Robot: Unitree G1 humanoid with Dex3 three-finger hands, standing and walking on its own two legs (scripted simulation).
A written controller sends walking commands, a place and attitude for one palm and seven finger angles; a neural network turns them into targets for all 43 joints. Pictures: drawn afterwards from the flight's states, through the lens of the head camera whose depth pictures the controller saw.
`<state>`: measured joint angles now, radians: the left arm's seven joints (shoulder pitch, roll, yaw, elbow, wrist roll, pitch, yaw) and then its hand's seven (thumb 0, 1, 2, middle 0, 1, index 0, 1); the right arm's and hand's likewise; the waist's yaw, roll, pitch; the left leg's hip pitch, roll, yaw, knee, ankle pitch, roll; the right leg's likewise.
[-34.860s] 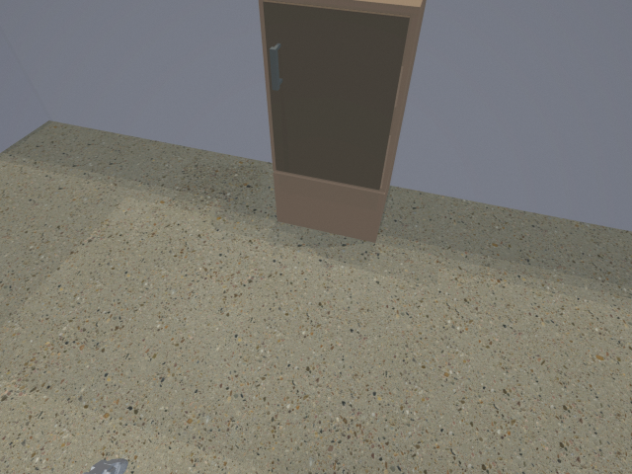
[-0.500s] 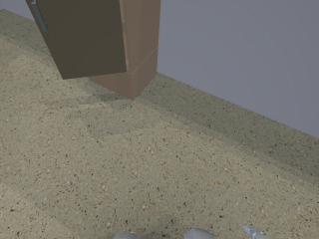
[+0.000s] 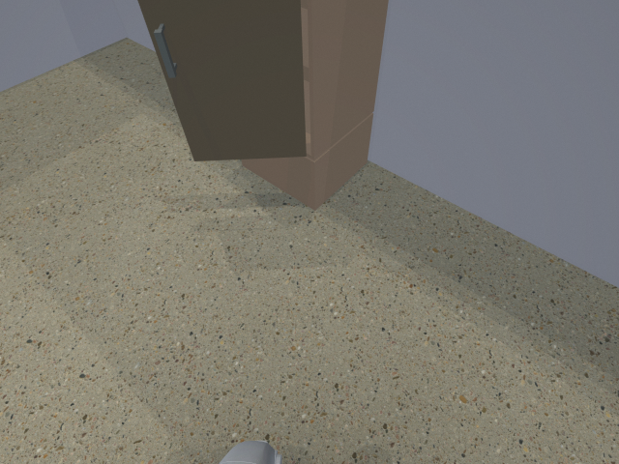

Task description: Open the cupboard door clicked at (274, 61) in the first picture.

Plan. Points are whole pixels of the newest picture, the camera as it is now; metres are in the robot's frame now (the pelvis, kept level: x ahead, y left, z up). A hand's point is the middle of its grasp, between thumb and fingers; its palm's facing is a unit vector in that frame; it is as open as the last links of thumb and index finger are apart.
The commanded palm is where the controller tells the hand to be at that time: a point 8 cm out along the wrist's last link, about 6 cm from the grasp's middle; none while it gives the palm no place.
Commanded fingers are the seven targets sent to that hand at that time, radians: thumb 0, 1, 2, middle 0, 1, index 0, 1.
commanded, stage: take the last steps up to it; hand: left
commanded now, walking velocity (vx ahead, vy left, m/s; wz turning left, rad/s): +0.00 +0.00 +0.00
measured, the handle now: (167, 51) +1.09 +0.45 -0.03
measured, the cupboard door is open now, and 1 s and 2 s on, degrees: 42 42 42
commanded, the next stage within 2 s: come to a stop and stand still in 1.66 s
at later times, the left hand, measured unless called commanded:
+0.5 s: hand out of the picture +0.12 +0.26 -0.16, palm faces +0.14 -0.97 -0.20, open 7.4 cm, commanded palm none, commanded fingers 0.00 0.90 0.90 -0.20 -0.30 -0.20 -0.30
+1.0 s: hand (153, 420) +0.20 +0.26 -0.16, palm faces +0.26 -0.94 -0.22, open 7.2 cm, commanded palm none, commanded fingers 0.00 0.90 0.90 -0.20 -0.30 -0.20 -0.30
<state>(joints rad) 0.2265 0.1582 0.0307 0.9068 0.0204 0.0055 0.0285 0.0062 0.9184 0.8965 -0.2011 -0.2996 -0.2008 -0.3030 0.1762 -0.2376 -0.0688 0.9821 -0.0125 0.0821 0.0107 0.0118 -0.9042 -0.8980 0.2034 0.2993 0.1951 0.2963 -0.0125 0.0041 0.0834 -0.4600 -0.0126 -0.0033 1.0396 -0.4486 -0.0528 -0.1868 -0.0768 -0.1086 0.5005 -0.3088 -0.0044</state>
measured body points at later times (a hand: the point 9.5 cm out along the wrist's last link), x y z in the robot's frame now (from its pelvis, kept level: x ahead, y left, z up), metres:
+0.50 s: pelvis +0.07 +0.06 +0.00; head +0.09 +0.07 +0.45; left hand +0.11 +0.31 -0.14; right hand +0.07 -0.17 -0.15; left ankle +0.00 +0.12 -0.74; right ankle +0.13 -0.09 -0.68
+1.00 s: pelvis +0.23 +0.07 +0.01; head +0.25 +0.07 +0.45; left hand +0.18 +0.31 -0.15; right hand +0.32 -0.15 -0.15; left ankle +0.29 +0.24 -0.70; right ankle +0.20 -0.05 -0.74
